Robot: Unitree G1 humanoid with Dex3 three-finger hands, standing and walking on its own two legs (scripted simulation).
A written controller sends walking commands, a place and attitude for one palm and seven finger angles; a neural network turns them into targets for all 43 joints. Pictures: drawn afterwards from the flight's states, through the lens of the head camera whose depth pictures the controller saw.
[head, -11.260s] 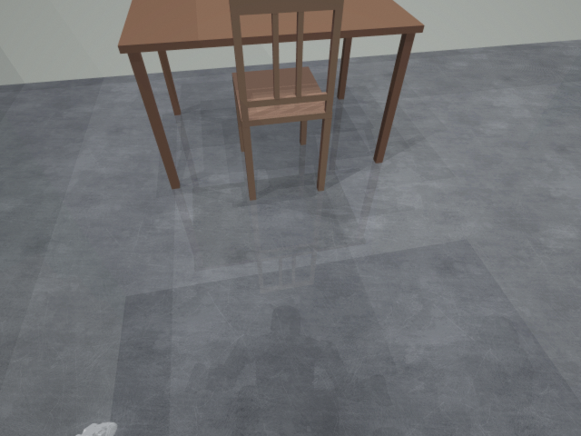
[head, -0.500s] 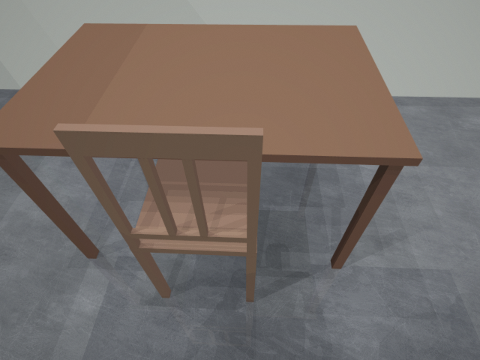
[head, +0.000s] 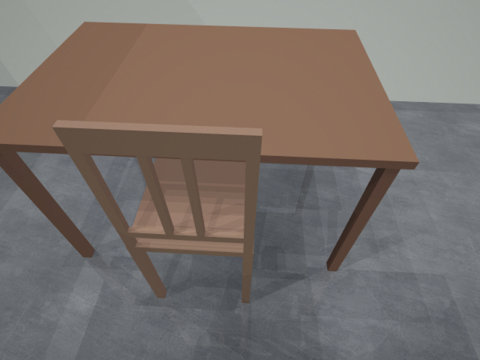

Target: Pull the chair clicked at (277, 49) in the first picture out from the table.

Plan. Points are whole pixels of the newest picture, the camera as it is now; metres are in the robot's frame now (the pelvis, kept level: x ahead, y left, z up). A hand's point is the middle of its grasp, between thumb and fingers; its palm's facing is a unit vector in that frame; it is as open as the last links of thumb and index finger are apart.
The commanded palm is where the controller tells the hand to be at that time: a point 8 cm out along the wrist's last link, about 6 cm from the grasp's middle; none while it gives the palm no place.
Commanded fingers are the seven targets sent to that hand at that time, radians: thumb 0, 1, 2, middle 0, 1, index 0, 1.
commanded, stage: look again from close up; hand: left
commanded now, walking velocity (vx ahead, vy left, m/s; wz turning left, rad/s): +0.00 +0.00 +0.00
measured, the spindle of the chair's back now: (158, 198) +0.46 +0.24 -0.08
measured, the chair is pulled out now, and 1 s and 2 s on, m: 0.00 0.00 0.00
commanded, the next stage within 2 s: raise the hand toward the chair's back in 0.20 s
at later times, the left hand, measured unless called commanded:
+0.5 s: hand out of the picture +0.11 +0.18 -0.07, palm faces +0.15 -0.98 -0.14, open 16.9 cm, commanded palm +0.09 +0.22 -0.07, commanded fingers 0.00 -0.50 0.30 -0.13 -0.26 -0.13 -0.26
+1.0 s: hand (129, 356) +0.14 +0.19 -0.06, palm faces +0.00 -1.00 -0.04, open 16.6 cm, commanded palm +0.12 +0.25 -0.06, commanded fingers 0.00 -0.50 0.30 -0.10 -0.17 -0.10 -0.17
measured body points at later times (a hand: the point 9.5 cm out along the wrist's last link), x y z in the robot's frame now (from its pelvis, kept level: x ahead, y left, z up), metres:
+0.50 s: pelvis -0.03 +0.01 -0.02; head -0.02 -0.01 +0.43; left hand +0.10 +0.23 -0.05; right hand +0.07 -0.25 -0.14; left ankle -0.03 +0.14 -0.74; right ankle -0.02 -0.08 -0.74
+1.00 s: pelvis -0.07 +0.03 -0.12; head +0.00 +0.04 +0.33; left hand +0.13 +0.25 -0.05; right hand +0.14 -0.17 -0.19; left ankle -0.03 +0.14 -0.74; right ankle -0.02 -0.08 -0.74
